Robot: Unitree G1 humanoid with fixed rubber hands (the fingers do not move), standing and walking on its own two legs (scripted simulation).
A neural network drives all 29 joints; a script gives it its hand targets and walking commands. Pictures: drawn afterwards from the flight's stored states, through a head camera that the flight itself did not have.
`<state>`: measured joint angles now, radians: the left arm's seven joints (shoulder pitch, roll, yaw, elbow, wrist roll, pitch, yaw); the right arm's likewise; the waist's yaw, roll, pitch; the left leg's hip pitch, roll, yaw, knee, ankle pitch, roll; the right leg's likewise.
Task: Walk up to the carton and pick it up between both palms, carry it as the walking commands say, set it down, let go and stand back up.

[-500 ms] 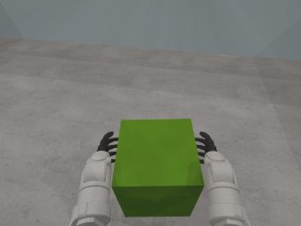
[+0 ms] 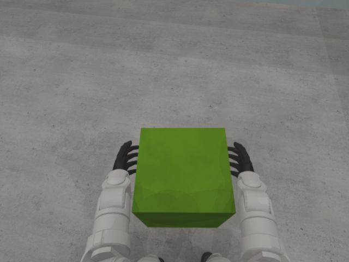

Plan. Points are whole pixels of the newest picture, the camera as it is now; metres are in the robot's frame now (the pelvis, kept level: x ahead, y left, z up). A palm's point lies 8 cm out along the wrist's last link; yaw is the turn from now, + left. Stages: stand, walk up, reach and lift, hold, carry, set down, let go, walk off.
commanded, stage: set down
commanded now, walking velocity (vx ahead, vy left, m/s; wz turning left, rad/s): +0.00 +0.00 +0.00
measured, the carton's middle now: (182, 182) +0.32 +0.01 -0.11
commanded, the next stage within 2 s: none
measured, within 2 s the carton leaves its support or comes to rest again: neither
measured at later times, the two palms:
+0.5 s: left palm (130, 173) +0.35 +0.16 -0.12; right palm (235, 177) +0.35 -0.14 -0.13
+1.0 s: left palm (136, 175) +0.37 +0.17 -0.21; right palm (227, 179) +0.38 -0.13 -0.21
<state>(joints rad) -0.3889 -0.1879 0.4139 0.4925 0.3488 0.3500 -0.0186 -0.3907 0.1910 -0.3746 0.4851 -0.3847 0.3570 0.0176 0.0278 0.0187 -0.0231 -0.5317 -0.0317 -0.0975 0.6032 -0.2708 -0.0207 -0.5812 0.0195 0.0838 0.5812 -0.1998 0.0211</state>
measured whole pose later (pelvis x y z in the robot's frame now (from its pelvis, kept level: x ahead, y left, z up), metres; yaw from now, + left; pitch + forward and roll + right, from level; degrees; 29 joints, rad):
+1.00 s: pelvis -0.03 +0.00 -0.14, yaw +1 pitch +41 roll +0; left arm -0.69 -0.08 0.44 0.61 0.22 0.24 0.01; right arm -0.66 0.13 -0.41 0.57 -0.26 0.25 -0.06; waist 0.02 0.01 -0.28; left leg -1.56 -0.09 -0.11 1.33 -0.48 -0.05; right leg -1.61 0.07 0.11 1.29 -0.40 0.05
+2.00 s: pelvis -0.07 +0.00 -0.28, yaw +1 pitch +47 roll -1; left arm -1.09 0.07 0.41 0.80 0.16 0.22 0.05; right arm -1.03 0.01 -0.44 0.71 -0.17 0.23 -0.11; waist 0.00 0.01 -0.11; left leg -2.08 -0.16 -0.11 1.84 -0.57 -0.08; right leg -2.12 0.13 0.11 1.78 -0.48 0.10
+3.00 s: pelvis -0.08 +0.00 -0.37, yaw +1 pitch +44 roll -1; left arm -1.32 0.19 0.30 0.95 0.07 0.20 0.09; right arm -1.23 -0.09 -0.43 0.82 -0.09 0.20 -0.14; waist -0.01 0.00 0.12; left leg -2.27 -0.16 -0.08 2.14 -0.62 -0.08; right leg -2.30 0.12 0.09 2.08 -0.54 0.11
